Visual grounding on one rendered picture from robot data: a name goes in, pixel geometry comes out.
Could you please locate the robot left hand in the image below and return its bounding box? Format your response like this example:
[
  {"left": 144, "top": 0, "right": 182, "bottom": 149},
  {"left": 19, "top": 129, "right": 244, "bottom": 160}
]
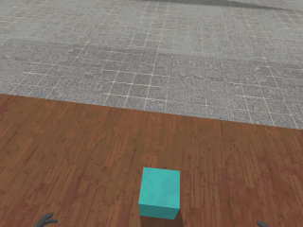
[{"left": 33, "top": 212, "right": 58, "bottom": 227}]

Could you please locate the carton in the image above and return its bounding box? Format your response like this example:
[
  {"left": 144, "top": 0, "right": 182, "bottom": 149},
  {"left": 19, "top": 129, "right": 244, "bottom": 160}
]
[{"left": 138, "top": 167, "right": 180, "bottom": 219}]

